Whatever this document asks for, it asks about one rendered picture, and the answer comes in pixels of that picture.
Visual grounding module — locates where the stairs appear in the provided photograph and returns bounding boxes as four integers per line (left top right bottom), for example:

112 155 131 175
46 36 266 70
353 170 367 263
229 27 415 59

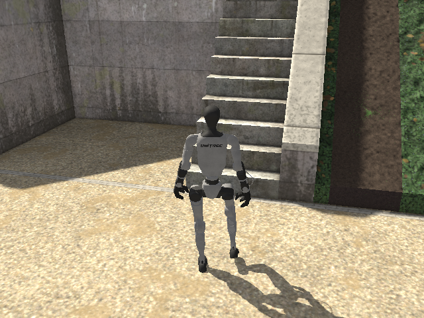
185 0 298 199

